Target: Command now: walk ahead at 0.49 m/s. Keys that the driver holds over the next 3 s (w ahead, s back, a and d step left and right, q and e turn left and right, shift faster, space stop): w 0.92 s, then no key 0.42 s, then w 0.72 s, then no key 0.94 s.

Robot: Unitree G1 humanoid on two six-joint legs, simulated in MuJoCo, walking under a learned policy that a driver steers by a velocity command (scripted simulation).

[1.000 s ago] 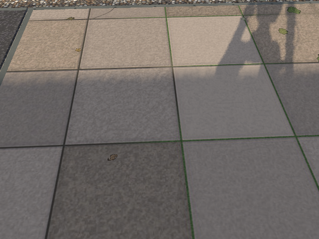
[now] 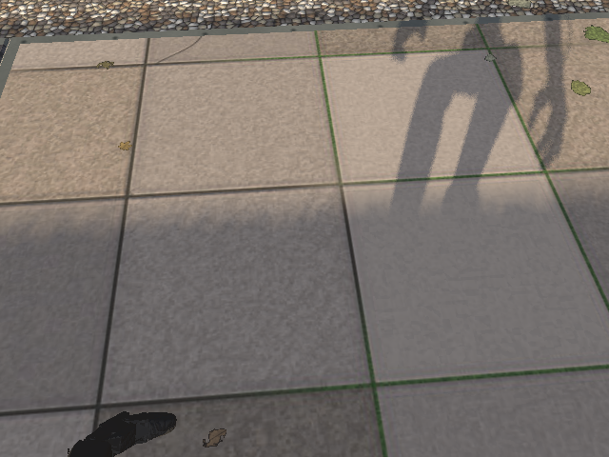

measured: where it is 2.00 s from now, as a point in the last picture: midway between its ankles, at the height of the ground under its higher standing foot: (299, 292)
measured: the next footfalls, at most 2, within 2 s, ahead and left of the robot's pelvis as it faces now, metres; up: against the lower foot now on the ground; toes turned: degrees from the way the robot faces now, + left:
left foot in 0.50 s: +0.45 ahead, +0.16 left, +0.00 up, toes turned +2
right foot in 1.06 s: +0.76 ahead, -0.07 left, +0.00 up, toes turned -3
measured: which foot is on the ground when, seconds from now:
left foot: up 0.00-0.48, down 0.50-1.00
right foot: down 0.00-0.52, up 0.54-1.00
